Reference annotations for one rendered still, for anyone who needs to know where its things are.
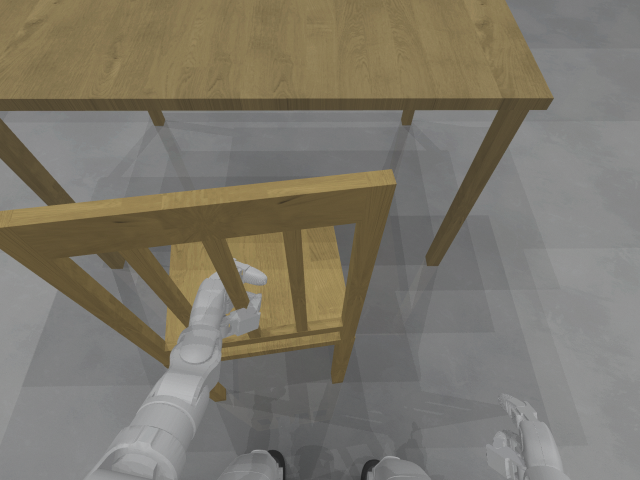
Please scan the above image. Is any robot right shin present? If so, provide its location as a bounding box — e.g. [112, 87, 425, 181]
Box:
[374, 456, 400, 468]

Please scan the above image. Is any chair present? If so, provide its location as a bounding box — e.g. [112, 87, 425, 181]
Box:
[0, 169, 397, 402]

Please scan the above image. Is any robot right hand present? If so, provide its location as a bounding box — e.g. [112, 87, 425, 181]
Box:
[486, 393, 564, 480]

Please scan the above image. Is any table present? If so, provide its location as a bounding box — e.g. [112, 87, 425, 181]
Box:
[0, 0, 554, 269]

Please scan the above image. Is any left robot thigh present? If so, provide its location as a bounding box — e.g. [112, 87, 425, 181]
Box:
[217, 453, 283, 480]

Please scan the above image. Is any robot left hand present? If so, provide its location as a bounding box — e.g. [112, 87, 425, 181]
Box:
[188, 258, 267, 339]

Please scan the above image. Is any robot left forearm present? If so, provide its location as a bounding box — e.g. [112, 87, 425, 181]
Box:
[83, 325, 222, 480]

